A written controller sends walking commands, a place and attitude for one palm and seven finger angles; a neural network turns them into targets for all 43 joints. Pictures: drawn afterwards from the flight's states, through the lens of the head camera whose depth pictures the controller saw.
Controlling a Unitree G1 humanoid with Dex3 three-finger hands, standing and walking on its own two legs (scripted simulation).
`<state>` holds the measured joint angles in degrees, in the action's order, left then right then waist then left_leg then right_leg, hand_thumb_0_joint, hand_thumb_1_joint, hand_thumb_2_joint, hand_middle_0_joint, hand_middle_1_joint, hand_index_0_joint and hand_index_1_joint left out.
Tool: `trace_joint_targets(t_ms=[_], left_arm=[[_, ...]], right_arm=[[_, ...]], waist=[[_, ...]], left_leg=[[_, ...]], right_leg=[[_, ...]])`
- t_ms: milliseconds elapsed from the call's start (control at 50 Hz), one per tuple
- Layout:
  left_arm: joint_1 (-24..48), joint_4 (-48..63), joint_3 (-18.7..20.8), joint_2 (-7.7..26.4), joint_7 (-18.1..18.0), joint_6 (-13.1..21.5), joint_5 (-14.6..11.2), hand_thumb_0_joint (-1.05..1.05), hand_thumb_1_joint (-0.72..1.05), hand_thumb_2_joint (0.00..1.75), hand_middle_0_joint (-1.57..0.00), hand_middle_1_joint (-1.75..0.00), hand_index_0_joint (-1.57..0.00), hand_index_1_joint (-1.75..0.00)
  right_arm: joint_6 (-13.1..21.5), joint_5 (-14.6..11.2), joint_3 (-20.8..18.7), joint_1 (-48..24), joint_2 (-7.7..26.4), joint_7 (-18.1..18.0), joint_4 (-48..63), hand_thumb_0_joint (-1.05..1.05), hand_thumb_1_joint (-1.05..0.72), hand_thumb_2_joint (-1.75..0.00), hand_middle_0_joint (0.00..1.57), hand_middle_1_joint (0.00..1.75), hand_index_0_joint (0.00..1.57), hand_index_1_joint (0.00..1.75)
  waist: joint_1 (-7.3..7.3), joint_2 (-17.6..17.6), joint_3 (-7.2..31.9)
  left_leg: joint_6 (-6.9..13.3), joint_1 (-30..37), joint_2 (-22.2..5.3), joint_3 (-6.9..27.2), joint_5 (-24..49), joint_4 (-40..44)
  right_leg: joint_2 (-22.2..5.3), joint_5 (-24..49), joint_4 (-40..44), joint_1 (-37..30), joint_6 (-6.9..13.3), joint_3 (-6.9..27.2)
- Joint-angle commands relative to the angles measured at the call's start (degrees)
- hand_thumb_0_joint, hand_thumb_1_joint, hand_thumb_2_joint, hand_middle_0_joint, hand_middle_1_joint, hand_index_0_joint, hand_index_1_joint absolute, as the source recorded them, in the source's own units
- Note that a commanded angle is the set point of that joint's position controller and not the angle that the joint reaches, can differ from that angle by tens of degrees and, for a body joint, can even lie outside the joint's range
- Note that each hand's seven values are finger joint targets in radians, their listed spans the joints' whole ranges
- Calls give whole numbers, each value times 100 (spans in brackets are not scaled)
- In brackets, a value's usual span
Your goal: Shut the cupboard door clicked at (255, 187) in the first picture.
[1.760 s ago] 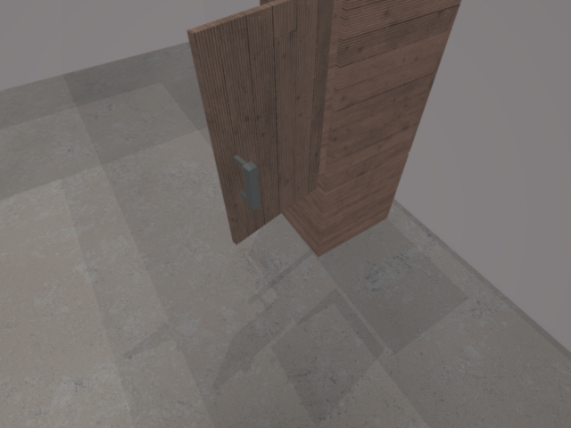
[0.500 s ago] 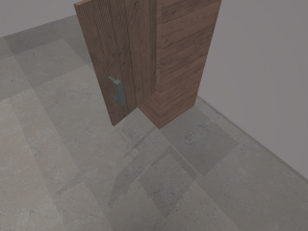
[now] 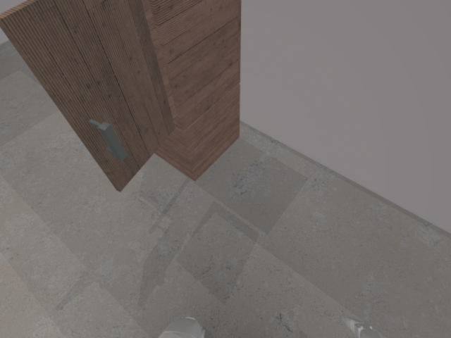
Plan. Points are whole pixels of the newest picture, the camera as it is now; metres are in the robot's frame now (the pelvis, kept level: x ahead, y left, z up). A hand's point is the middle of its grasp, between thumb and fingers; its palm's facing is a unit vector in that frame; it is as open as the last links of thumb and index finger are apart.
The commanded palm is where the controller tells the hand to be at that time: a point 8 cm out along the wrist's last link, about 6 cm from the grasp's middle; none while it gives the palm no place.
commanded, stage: walk around to get in front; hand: left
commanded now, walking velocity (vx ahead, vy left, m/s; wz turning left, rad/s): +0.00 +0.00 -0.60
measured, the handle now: (107, 139) +0.57 +0.40 -0.10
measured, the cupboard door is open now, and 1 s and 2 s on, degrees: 100 100 100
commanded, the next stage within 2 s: none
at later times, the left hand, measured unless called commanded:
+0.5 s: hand (142, 318) +0.16 +0.20 -0.17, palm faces -0.28 -0.92 -0.27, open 7.4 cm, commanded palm none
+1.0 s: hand (187, 298) +0.20 +0.11 -0.17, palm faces -0.54 -0.82 -0.19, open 7.4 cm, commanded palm none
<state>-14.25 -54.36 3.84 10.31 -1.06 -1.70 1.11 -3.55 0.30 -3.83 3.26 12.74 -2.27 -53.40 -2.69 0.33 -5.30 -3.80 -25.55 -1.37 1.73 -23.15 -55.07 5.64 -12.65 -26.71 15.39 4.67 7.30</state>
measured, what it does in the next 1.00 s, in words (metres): steps on the spot, turning right: left foot, then right foot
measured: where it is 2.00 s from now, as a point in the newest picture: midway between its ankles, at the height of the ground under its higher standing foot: outside the picture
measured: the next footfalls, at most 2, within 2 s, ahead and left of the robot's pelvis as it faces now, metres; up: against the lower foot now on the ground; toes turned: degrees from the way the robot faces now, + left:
left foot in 0.18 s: +0.03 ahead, +0.16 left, +0.00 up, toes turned -8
right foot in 0.52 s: +0.00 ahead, -0.13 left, +0.00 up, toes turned -22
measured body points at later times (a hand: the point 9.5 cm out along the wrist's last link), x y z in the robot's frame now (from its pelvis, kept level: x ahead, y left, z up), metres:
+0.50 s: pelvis +0.00 +0.01 -0.01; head +0.05 -0.01 +0.43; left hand +0.17 +0.25 -0.15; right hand -0.03 -0.26 -0.16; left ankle +0.00 +0.17 -0.74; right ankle -0.03 -0.11 -0.73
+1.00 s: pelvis +0.00 +0.00 +0.00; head +0.06 -0.01 +0.44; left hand +0.23 +0.16 -0.15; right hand -0.09 -0.23 -0.14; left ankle +0.06 +0.11 -0.74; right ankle -0.08 -0.09 -0.67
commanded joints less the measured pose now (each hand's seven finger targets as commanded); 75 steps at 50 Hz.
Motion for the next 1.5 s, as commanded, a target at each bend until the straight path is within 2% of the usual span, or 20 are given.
trace_joint_targets(t_ms=[0, 100, 120, 160, 180, 300, 440, 460, 500, 620, 780, 800, 840, 860, 960, 1120, 1140, 1160, 1200, 1480], left_arm=[[-359, 334, 366, 1297, -28, 72, 59, 0, 90, 90, -20, -30, -20, -30], [148, 511, 360, 1307, 3, 31, 23, 0, 90, 90, -20, -30, -20, -30], [254, 549, 321, 1153, 6, 24, 1, 0, 90, 90, -20, -30, -20, -30], [327, 767, 231, 878, 129, 25, -22, 0, 90, 90, -20, -30, -20, -30], [423, 773, 280, 1083, 174, 14, 48, 0, 90, 90, -20, -30, -20, -30], [408, 727, 204, 763, 343, -74, 13, 0, 90, 90, -20, -30, -20, -30], [494, 695, 165, 829, 383, -2, -1, 0, 90, 90, -20, -30, -20, -30], [93, 585, 216, 995, 363, 23, 5, 0, 90, 90, -20, -30, -20, -30], [-703, 346, 437, 2152, 169, 105, 42, 0, 90, 90, -20, -30, -20, -30], [558, 737, 275, 1444, -4, 28, 47, 0, 90, 90, -20, -30, -20, -30], [720, 783, 293, 1424, 71, -26, 18, 0, 90, 90, -20, -30, -20, -30], [829, 833, 256, 1291, 82, -48, -20, 0, 90, 90, -20, -30, -20, -30], [778, 1043, 143, 802, 167, -65, -64, 0, 90, 90, -20, -30, -20, -30], [1003, 1059, 188, 1021, 207, -60, 7, 0, 90, 90, -20, -30, -20, -30], [758, 825, 187, 701, 343, -94, 7, 0, 90, 90, -20, -30, -20, -30], [549, 749, 154, 753, 348, 21, 8, 0, 90, 90, -20, -30, -20, -30], [67, 600, 220, 1044, 315, 62, 29, 0, 90, 90, -20, -30, -20, -30], [-398, 456, 372, 1774, 213, 131, 98, 0, 90, 90, -20, -30, -20, -30], [-535, 373, 385, 1877, 74, 90, -18, 0, 90, 90, -20, -30, -20, -30], [419, 677, 321, 1420, 49, 30, 29, 0, 90, 90, -20, -30, -20, -30]], right_arm=[[185, -11, -67, -120, 416, -17, 548, 0, -90, -90, 20, 30, 20, 30], [290, -62, -66, 556, 493, -50, 461, 0, -90, -90, 20, 30, 20, 30], [343, -53, -94, 875, 629, -68, 384, 0, -90, -90, 20, 30, 20, 30], [390, 76, -214, 1071, 1469, -122, 479, 0, -90, -90, 20, 30, 20, 30], [365, 128, -155, 927, 1349, -140, 545, 0, -90, -90, 20, 30, 20, 30], [414, 180, -57, 665, 1025, -122, 601, 0, -90, -90, 20, 30, 20, 30], [329, 143, -187, 1044, 1328, 10, 451, 0, -90, -90, 20, 30, 20, 30], [325, 112, -191, 915, 1312, 25, 500, 0, -90, -90, 20, 30, 20, 30], [289, 12, -8, 574, 629, 40, 910, 0, -90, -90, 20, 30, 20, 30], [146, 38, -15, 745, 636, 81, 579, 0, -90, -90, 20, 30, 20, 30], [270, 4, -6, 1272, 532, 38, 427, 0, -90, -90, 20, 30, 20, 30], [320, 10, -30, 1543, 669, 9, 357, 0, -90, -90, 20, 30, 20, 30], [406, 143, -193, 1767, 1569, -36, 427, 0, -90, -90, 20, 30, 20, 30], [404, 169, -158, 1683, 1569, -62, 449, 0, -90, -90, 20, 30, 20, 30], [434, 194, -31, 1089, 995, -83, 555, 0, -90, -90, 20, 30, 20, 30], [340, 134, -202, 1306, 1262, 50, 401, 0, -90, -90, 20, 30, 20, 30], [336, 86, -205, 1204, 1174, 67, 456, 0, -90, -90, 20, 30, 20, 30], [316, 19, -89, 989, 669, 83, 720, 0, -90, -90, 20, 30, 20, 30], [203, -11, -11, 696, 723, -2, 839, 0, -90, -90, 20, 30, 20, 30], [236, -18, -39, 684, 518, 31, 645, 0, -90, -90, 20, 30, 20, 30]], waist=[[-20, -835, 784], [349, -604, 1007], [506, -316, 1166], [530, 1676, 1011], [460, 957, 741], [194, 1242, 811], [276, 1240, 770], [19, 931, 846], [-385, -1984, 1265], [229, -1057, 872], [441, -854, 752], [599, -541, 804], [642, 1871, 804], [641, 1127, 643], [287, 1077, 758], [303, 1155, 915], [52, 563, 1112], [-198, -1599, 1203], [-232, -1506, 1035], [266, -925, 820]], left_leg=[[44, -317, 49, 77, -153, 464], [157, 1396, 141, 52, 652, 2474], [232, 2371, -231, 265, 1006, 3247], [1298, 2720, -2755, 2533, 1945, 4049], [1582, 2026, -2798, 2212, 2480, 3924], [1050, 2113, -1482, -85, 4361, 3096], [713, 1633, -1588, -517, 3764, 2455], [490, 1162, -1461, -709, 3272, 1818], [-58, -864, -198, -934, -1586, -912], [-50, -241, -412, -264, -187, -743], [55, 1231, -4, -442, 512, 2129], [124, 1934, -188, -311, 779, 2910], [1124, 2296, -2697, 2328, 961, 4225], [1439, 1686, -2904, 2213, 1475, 4154], [1019, 2058, -1709, -180, 4020, 3302], [606, 1928, -1742, -937, 3630, 2299], [336, 1284, -1538, -1153, 2991, 1491], [-34, -403, -689, -1523, -148, 92], [0, -966, -533, -254, -1327, -1290], [16, 646, 40, -282, 156, 1640]], right_leg=[[-1596, 2566, 476, -1035, 697, 1949], [-1233, 2053, 110, -14, 307, 1967], [-863, 1205, -225, 710, 7, 1589], [-43, -2345, -2559, 2096, -633, -201], [-337, -2182, -3485, 1958, -707, -152], [-616, -1377, -3142, 1591, -823, -848], [-420, -436, -840, -6, -563, -1409], [-545, 362, -168, -804, -461, -1251], [-2907, 4370, 391, -2021, 646, 1847], [-1784, 1863, 452, -428, 560, 696], [-1441, 812, 277, 389, 325, 1214], [-1206, 403, -16, 936, 71, 1036], [-84, -2269, -2540, 2166, -567, -500], [-435, -2199, -3529, 1917, -584, -233], [-677, -1451, -3536, 1699, -786, -826], [-489, -250, -413, -43, -532, -1440], [-761, 887, 237, -1049, -383, -1060], [-2294, 3070, 564, -2157, 166, 1038], [-2793, 3663, 440, -1651, 925, 1271], [-1571, 1888, 324, -272, 514, 1392]])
